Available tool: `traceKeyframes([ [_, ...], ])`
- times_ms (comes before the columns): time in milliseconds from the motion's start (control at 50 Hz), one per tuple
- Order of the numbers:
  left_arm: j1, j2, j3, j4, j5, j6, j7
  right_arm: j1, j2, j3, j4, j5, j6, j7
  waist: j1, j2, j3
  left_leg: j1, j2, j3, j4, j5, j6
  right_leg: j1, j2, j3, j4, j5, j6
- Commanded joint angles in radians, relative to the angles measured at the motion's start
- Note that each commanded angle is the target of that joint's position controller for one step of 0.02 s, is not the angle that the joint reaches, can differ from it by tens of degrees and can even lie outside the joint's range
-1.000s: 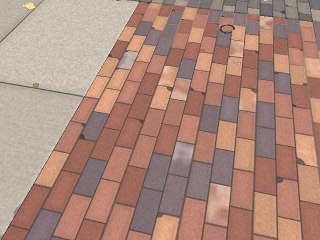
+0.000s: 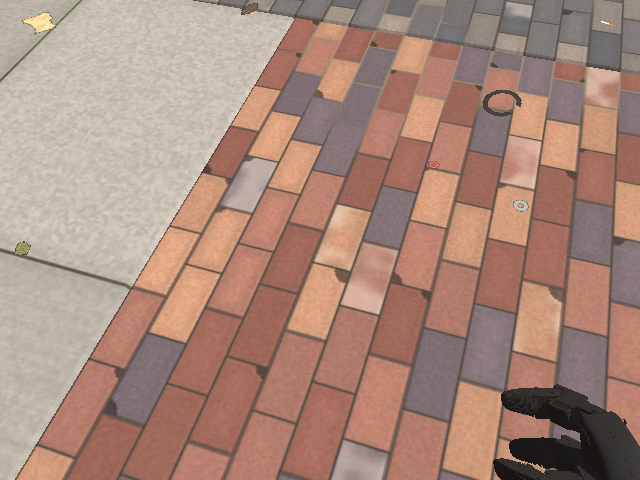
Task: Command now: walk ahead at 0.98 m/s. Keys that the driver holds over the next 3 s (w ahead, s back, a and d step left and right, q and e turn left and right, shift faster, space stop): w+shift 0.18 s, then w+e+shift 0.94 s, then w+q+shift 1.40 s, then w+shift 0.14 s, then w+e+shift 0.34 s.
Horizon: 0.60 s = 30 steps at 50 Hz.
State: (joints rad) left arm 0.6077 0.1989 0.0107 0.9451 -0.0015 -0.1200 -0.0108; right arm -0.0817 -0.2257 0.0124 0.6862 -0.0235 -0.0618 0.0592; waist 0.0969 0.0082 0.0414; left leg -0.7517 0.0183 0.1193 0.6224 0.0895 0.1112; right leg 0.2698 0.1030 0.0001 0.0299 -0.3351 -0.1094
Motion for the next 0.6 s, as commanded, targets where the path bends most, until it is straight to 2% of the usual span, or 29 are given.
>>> traceKeyframes([
  [20, -0.029, 0.218, 0.04, -0.028, 0.02, 0.0, 0.029, 0.076, -0.12, -0.03, -0.022, 0.002, -0.004, -0.026, -0.147, -0.127, -0.049, 0.353, -0.117, 0.035, -0.04, -0.095, 0.04, -0.102, -0.275, 0.018, 0.261, 1.448, 0.032],
  [40, -0.048, 0.237, 0.046, -0.021, 0.034, 0.016, 0.04, 0.23, -0.162, -0.048, 0.025, 0.005, -0.003, -0.04, -0.218, -0.138, -0.127, 0.499, -0.132, 0.011, -0.049, -0.158, 0.057, -0.099, -0.291, 0.023, 0.455, 1.495, 0.034],
  [60, -0.104, 0.258, 0.053, -0.028, 0.042, 0.032, 0.044, 0.436, -0.194, -0.068, 0.092, 0.007, -0.002, -0.057, -0.315, -0.136, -0.201, 0.696, -0.106, -0.013, -0.113, -0.186, 0.079, -0.165, -0.285, 0.004, 0.717, 1.427, 0.028],
  [80, -0.156, 0.226, 0.048, -0.049, 0.044, 0.032, 0.039, 0.618, -0.246, -0.094, 0.132, -0.01, 0.002, -0.077, -0.384, -0.086, -0.292, 0.95, 0.034, -0.145, -0.061, -0.397, 0.124, -0.382, -0.225, -0.013, 1.071, 1.073, 0.003],
  [100, -0.035, 0.023, 0.005, -0.087, 0.01, 0.018, 0.011, 0.584, -0.291, -0.107, 0.135, -0.052, -0.002, -0.077, -0.204, 0.237, -0.348, 1.252, 0.336, -0.686, -0.09, -0.569, 0.26, -0.88, -0.034, 0.023, 1.471, -0.114, 0.031],
  [120, -0.104, 0.139, 0.022, -0.102, 0.002, 0.003, 0.013, 0.551, -0.225, -0.105, 0.131, -0.015, -0.003, -0.055, -0.242, 0.093, -0.346, 1.193, 0.337, -0.918, -0.29, -0.729, 0.27, -1.006, -0.04, 0.116, 1.513, -0.087, -0.017],
  [140, -0.221, 0.157, 0.026, -0.136, -0.004, -0.002, 0.014, 0.467, -0.182, -0.1, 0.142, -0.009, -0.011, -0.05, -0.197, 0.045, -0.151, 1.016, 0.306, -0.757, -0.367, -0.686, 0.236, -1.049, -0.107, 0.109, 1.442, 0.047, -0.028],
  [160, -0.26, 0.147, 0.02, -0.143, 0.005, -0.003, 0.009, 0.43, -0.129, -0.092, 0.151, -0.011, -0.02, -0.044, -0.164, -0.03, -0.064, 0.856, 0.278, -0.656, -0.408, -0.581, 0.217, -1.011, -0.135, 0.1, 1.386, 0.079, -0.029],
  [180, -0.277, 0.128, 0.016, -0.142, 0.019, 0.008, 0.001, 0.414, -0.097, -0.083, 0.16, -0.017, -0.03, -0.044, -0.123, -0.057, -0.01, 0.732, 0.232, -0.569, -0.43, -0.519, 0.186, -0.971, -0.161, 0.106, 1.346, 0.08, -0.021],
  [200, -0.247, 0.104, 0.01, -0.14, 0.031, 0.027, -0.013, 0.415, -0.065, -0.07, 0.177, -0.018, -0.039, -0.05, -0.076, -0.046, 0.01, 0.638, 0.201, -0.489, -0.46, -0.516, 0.154, -0.929, -0.177, 0.114, 1.314, 0.078, -0.007],
  [220, -0.239, 0.078, 0.004, -0.135, 0.034, 0.044, -0.025, 0.422, -0.058, -0.066, 0.19, -0.01, -0.05, -0.051, -0.054, -0.024, 0.032, 0.581, 0.189, -0.424, -0.498, -0.508, 0.129, -0.921, -0.196, 0.117, 1.28, 0.076, 0.005],
  [260, -0.329, 0.068, -0.003, -0.172, 0.038, 0.063, -0.038, 0.443, -0.088, -0.07, 0.21, 0.007, -0.075, -0.046, -0.049, -0.006, 0.096, 0.511, 0.166, -0.296, -0.562, -0.399, 0.09, -0.981, -0.221, 0.101, 1.213, 0.15, 0.022],
  [300, -0.449, 0.078, -0.006, -0.218, 0.028, 0.065, -0.041, 0.459, -0.095, -0.067, 0.214, 0.007, -0.09, -0.035, -0.071, 0.001, 0.133, 0.473, 0.112, -0.139, -0.592, -0.181, 0.044, -0.994, -0.211, 0.058, 1.07, 0.287, 0.022],
  [340, -0.524, 0.074, -0.011, -0.241, 0.019, 0.056, -0.05, 0.475, -0.087, -0.057, 0.22, 0.016, -0.103, -0.031, -0.083, -0.004, 0.134, 0.456, 0.068, -0.011, -0.591, 0.074, -0.004, -0.913, -0.185, -0.022, 0.892, 0.444, 0.01],
  [380, -0.607, 0.053, -0.022, -0.262, 0.012, 0.049, -0.063, 0.53, -0.108, -0.053, 0.237, 0.028, -0.114, -0.039, -0.111, -0.005, 0.128, 0.502, 0.088, 0.036, -0.621, 0.25, -0.04, -0.825, -0.16, -0.1, 0.748, 0.578, -0.018],
  [400, -0.63, 0.061, -0.022, -0.261, 0.01, 0.047, -0.065, 0.557, -0.119, -0.052, 0.248, 0.026, -0.114, -0.046, -0.12, -0.001, 0.126, 0.585, 0.096, 0.059, -0.617, 0.356, -0.057, -0.826, -0.139, -0.127, 0.697, 0.6, -0.032],
  [420, -0.595, 0.086, -0.014, -0.231, 0.0, 0.053, -0.064, 0.547, -0.138, -0.051, 0.236, 0.019, -0.111, -0.055, -0.116, 0.026, 0.046, 0.692, 0.08, 0.087, -0.561, 0.612, -0.079, -0.775, -0.076, -0.162, 0.692, 0.585, -0.04],
  [440, -0.602, 0.093, -0.014, -0.243, 0.015, 0.049, -0.064, 0.568, -0.17, -0.052, 0.238, 0.016, -0.106, -0.068, -0.102, 0.08, 0.06, 0.76, 0.116, 0.104, -0.474, 0.825, -0.1, -0.792, -0.066, -0.19, 0.661, 0.534, -0.054],
  [460, -0.588, 0.119, -0.01, -0.238, 0.027, 0.05, -0.062, 0.584, -0.191, -0.057, 0.243, 0.01, -0.09, -0.088, -0.081, 0.105, 0.041, 0.837, 0.146, 0.105, -0.384, 1.008, -0.115, -0.776, -0.028, -0.219, 0.64, 0.45, -0.066],
  [480, -0.514, 0.143, -0.001, -0.216, 0.035, 0.05, -0.056, 0.578, -0.211, -0.062, 0.245, 0.002, -0.071, -0.104, -0.033, 0.12, 0.0, 0.865, 0.161, 0.11, -0.246, 1.061, -0.121, -0.695, 0.001, -0.215, 0.612, 0.401, -0.077],
  [500, -0.351, 0.19, 0.021, -0.165, 0.031, 0.051, -0.051, 0.535, -0.237, -0.071, 0.226, -0.012, -0.048, -0.116, 0.049, 0.125, -0.095, 0.855, 0.177, 0.098, -0.034, 1.078, -0.117, -0.527, 0.035, -0.199, 0.604, 0.338, -0.093],
  [520, -0.099, 0.243, 0.049, -0.093, 0.03, 0.053, -0.041, 0.463, -0.26, -0.08, 0.202, -0.024, -0.033, -0.121, 0.166, 0.121, -0.191, 0.764, 0.188, 0.085, 0.287, 1.035, -0.107, -0.295, 0.014, -0.121, 0.557, 0.324, -0.138],
  [540, -0.007, 0.277, 0.078, -0.061, 0.02, 0.063, -0.021, 0.416, -0.248, -0.085, 0.192, -0.029, -0.032, -0.106, 0.188, 0.042, -0.207, 0.562, 0.07, 0.082, 0.672, 0.345, -0.088, -0.125, -0.056, -0.001, 0.544, 0.228, -0.171],
  [560, -0.071, 0.366, 0.1, -0.064, 0.031, 0.077, -0.009, 0.445, -0.094, -0.047, 0.109, -0.03, -0.061, -0.084, 0.02, -0.263, -0.211, 0.099, -0.068, -0.006, 1.032, -0.623, -0.121, 0.136, -0.249, 0.333, 0.666, 0.565, -0.271],
  [580, -0.087, 0.389, 0.118, -0.088, 0.027, 0.086, -0.005, 0.428, -0.116, -0.035, 0.03, 0.015, -0.078, -0.076, 0.034, -0.205, -0.393, -0.119, -0.066, -0.19, 1.114, -0.591, -0.117, 0.275, -0.361, 0.705, 0.416, 0.169, -0.432],
  [600, -0.134, 0.311, 0.111, -0.101, 0.022, 0.087, 0.004, 0.339, -0.154, -0.031, 0.02, 0.004, -0.094, -0.073, 0.029, -0.021, -0.236, -0.159, -0.005, -0.219, 0.986, -0.48, -0.093, 0.124, -0.352, 0.737, 0.251, 0.0, -0.369],
])
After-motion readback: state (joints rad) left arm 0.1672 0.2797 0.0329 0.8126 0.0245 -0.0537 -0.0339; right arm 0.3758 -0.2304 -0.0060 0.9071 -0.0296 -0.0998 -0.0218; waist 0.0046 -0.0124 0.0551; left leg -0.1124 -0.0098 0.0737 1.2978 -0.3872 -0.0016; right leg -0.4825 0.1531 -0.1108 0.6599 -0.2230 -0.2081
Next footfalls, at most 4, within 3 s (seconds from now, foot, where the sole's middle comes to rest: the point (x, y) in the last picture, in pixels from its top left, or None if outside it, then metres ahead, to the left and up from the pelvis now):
0.08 left None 0.27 0.06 -0.76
0.54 right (418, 358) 0.71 -0.10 -0.76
0.96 left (418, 199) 1.18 -0.10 -0.76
1.38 right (584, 177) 1.29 -0.55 -0.76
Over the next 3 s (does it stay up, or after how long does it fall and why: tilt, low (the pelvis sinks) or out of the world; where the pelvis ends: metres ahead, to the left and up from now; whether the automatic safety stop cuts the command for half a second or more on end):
stays up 2.55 -0.63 0.01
